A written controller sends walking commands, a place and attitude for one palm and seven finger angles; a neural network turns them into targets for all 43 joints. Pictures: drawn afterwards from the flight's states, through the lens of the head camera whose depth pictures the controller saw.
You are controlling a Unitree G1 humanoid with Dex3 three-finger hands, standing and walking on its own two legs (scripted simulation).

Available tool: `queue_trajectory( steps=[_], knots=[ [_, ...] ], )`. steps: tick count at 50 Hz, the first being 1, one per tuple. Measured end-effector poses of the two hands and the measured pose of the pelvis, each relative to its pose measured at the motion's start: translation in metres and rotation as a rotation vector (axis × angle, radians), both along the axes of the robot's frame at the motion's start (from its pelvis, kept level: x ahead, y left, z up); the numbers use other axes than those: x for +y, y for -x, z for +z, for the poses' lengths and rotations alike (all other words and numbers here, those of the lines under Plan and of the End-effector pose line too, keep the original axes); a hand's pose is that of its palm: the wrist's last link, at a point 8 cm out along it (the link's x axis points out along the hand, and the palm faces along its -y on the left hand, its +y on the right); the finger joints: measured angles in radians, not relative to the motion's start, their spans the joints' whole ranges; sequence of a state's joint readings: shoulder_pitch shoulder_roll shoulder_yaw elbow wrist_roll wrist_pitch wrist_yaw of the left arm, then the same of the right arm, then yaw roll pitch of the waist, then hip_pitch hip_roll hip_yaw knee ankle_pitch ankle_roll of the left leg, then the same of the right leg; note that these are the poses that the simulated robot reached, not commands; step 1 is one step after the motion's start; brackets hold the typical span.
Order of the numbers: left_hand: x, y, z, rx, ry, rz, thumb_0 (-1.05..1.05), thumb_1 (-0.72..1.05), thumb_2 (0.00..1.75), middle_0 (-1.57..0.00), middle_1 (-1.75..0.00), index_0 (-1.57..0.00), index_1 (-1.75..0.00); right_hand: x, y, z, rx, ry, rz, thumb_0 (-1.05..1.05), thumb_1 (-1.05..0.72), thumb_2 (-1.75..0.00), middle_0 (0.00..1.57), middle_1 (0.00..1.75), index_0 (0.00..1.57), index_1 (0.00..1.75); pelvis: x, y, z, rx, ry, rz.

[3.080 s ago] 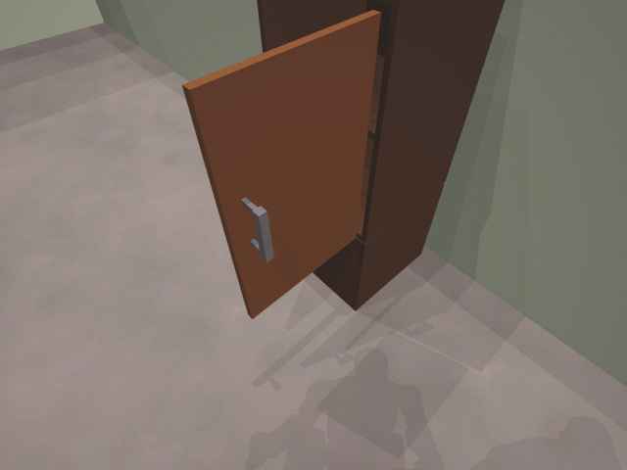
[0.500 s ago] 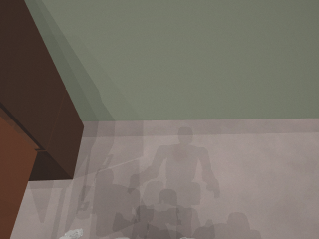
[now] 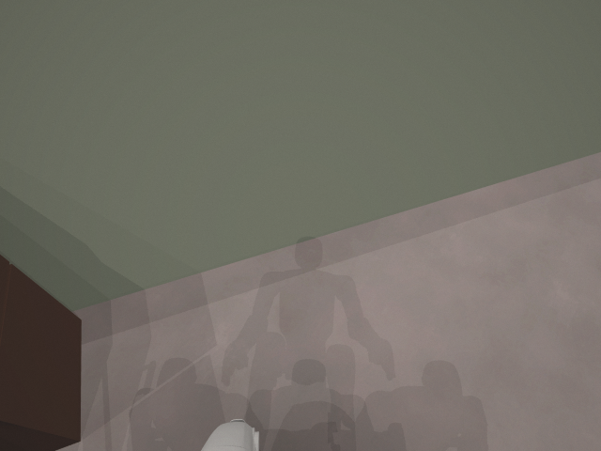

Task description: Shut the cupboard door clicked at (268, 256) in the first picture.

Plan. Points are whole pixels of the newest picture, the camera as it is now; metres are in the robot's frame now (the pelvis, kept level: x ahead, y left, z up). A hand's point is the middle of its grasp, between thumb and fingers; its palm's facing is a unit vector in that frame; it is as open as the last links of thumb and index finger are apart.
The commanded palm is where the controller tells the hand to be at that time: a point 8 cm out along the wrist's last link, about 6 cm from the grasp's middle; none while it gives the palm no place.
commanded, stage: walk to a spot facing it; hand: left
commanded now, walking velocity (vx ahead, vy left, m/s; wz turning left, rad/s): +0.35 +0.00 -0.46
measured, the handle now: out of the picture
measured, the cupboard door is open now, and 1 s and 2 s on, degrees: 91 91 91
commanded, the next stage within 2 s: turn to face it in 0.74 s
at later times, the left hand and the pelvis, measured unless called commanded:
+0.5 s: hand (241, 288) +0.40 +0.14 -0.15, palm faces -0.31 -0.93 -0.22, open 7.4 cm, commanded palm none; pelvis +0.21 -0.01 +0.00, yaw -17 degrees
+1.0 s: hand (285, 260) +0.49 +0.07 -0.19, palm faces -0.27 -0.95 -0.17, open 7.3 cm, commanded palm none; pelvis +0.44 -0.10 -0.01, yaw -20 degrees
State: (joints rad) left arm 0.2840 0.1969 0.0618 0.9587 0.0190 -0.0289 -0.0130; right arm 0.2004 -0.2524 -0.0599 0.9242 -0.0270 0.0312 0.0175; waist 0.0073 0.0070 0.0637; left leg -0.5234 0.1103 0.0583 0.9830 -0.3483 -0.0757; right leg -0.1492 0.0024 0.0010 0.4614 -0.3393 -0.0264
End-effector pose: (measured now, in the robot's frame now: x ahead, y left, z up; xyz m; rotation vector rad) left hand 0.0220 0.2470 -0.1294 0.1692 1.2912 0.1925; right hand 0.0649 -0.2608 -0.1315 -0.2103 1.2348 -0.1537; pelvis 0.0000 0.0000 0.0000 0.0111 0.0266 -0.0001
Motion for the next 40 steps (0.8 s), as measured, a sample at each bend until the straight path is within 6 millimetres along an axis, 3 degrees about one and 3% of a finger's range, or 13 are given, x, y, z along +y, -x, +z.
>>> queue_trajectory(
  steps=[6, 8, 10, 14, 18, 25, 28, 30, 33, 37, 40],
  knots=[
    [0.011, -0.022, -0.017, 0.116, 0.048, -0.009, 0.00, 0.90, 0.89, -0.20, -0.30, -0.20, -0.30, 0.021, -0.088, 0.012, -0.145, 0.015, 0.003, 0.01, -0.91, -0.89, 0.20, 0.30, 0.20, 0.30, 0.017, -0.054, -0.006, 0.000, 0.007, -0.065],
    [0.021, -0.039, -0.030, 0.138, 0.055, -0.018, 0.00, 0.90, 0.89, -0.20, -0.30, -0.20, -0.30, 0.028, -0.111, 0.008, -0.193, 0.035, 0.001, 0.01, -0.91, -0.89, 0.20, 0.30, 0.20, 0.30, 0.026, -0.075, -0.016, -0.001, 0.020, -0.094],
    [0.028, -0.066, -0.035, 0.149, 0.052, -0.048, 0.00, 0.90, 0.89, -0.20, -0.30, -0.20, -0.30, 0.034, -0.121, 0.008, -0.212, 0.046, -0.017, 0.01, -0.91, -0.89, 0.20, 0.30, 0.20, 0.30, 0.029, -0.091, -0.019, -0.010, 0.017, -0.126],
    [0.030, -0.147, -0.026, 0.067, 0.046, -0.132, 0.01, 0.90, 0.89, -0.20, -0.30, -0.20, -0.30, 0.042, -0.108, 0.012, -0.144, 0.033, -0.088, 0.01, -0.91, -0.89, 0.20, 0.30, 0.21, 0.30, 0.027, -0.122, -0.008, -0.012, 0.018, -0.169],
    [0.012, -0.240, -0.007, -0.059, 0.051, -0.218, 0.01, 0.91, 0.89, -0.20, -0.30, -0.19, -0.30, 0.048, -0.077, 0.009, -0.001, -0.001, -0.179, 0.01, -0.91, -0.89, 0.20, 0.30, 0.21, 0.30, 0.021, -0.152, 0.003, -0.005, 0.021, -0.212],
    [-0.055, -0.384, 0.011, -0.185, 0.040, -0.414, 0.00, 0.91, 0.90, -0.19, -0.30, -0.19, -0.30, 0.045, -0.030, -0.008, 0.216, -0.078, -0.377, 0.01, -0.91, -0.89, 0.20, 0.30, 0.21, 0.30, -0.008, -0.212, -0.002, -0.005, 0.000, -0.297],
    [-0.092, -0.437, 0.007, -0.237, 0.029, -0.478, 0.00, 0.91, 0.90, -0.19, -0.30, -0.19, -0.30, 0.035, -0.024, -0.022, 0.294, -0.111, -0.432, 0.01, -0.91, -0.89, 0.20, 0.30, 0.21, 0.30, -0.033, -0.242, -0.016, -0.010, -0.008, -0.318],
    [-0.111, -0.460, 0.002, -0.281, 0.024, -0.487, 0.00, 0.91, 0.90, -0.20, -0.30, -0.19, -0.30, 0.023, -0.031, -0.032, 0.335, -0.130, -0.454, 0.01, -0.91, -0.89, 0.20, 0.30, 0.21, 0.30, -0.049, -0.258, -0.025, -0.016, -0.011, -0.330],
    [-0.129, -0.468, 0.001, -0.252, 0.027, -0.474, 0.00, 0.91, 0.89, -0.20, -0.30, -0.19, -0.30, -0.003, -0.069, -0.030, 0.302, -0.116, -0.469, 0.02, -0.91, -0.89, 0.20, 0.30, 0.20, 0.30, -0.063, -0.279, -0.019, -0.032, -0.001, -0.344],
    [-0.141, -0.457, 0.000, -0.126, 0.038, -0.463, 0.00, 0.90, 0.89, -0.20, -0.30, -0.20, -0.30, -0.043, -0.150, -0.015, 0.142, -0.066, -0.462, 0.02, -0.91, -0.89, 0.20, 0.30, 0.20, 0.30, -0.079, -0.310, -0.003, -0.022, -0.004, -0.373],
    [-0.136, -0.458, 0.000, -0.066, 0.021, -0.425, -0.01, 0.94, 0.89, -0.20, -0.30, -0.20, -0.30, -0.066, -0.211, -0.003, 0.030, -0.043, -0.441, 0.01, -0.91, -0.89, 0.20, 0.30, 0.20, 0.30, -0.090, -0.336, 0.003, -0.010, -0.001, -0.387]
  ],
)
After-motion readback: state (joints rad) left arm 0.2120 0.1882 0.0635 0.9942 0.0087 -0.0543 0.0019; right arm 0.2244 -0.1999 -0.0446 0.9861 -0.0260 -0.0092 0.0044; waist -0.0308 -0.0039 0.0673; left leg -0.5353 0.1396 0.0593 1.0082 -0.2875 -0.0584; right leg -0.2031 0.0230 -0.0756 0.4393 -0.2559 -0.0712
